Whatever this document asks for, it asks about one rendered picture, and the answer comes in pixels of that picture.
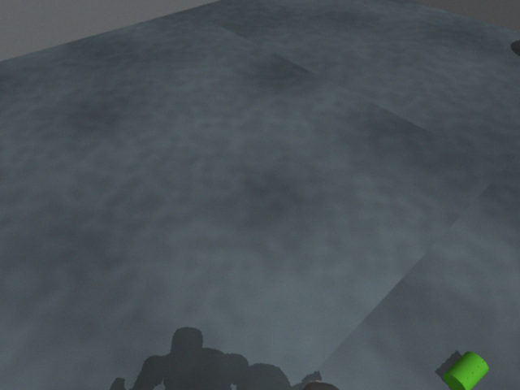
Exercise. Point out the can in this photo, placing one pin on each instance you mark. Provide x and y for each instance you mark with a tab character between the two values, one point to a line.
466	372

